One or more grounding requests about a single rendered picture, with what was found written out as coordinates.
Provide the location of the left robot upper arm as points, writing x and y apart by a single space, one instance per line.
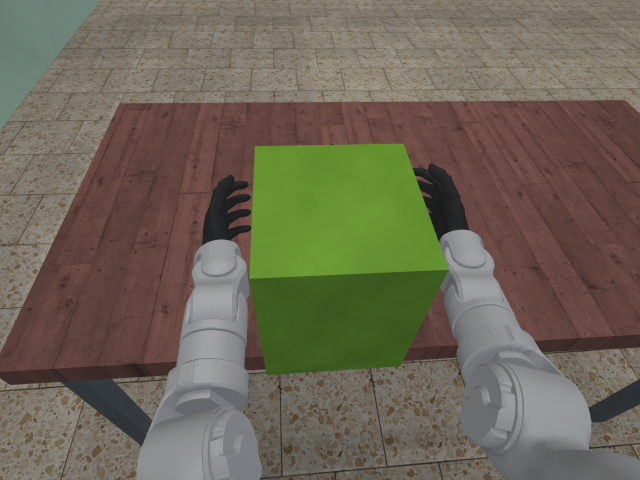
214 444

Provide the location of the robot left hand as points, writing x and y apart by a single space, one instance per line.
217 220

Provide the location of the robot right hand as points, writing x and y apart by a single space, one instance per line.
447 211

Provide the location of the table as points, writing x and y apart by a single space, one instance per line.
551 187

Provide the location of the carton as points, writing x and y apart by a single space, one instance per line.
344 262

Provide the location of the robot right forearm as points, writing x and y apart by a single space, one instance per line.
481 319

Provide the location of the right robot upper arm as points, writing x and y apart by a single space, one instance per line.
535 425

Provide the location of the robot left forearm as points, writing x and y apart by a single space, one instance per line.
210 366

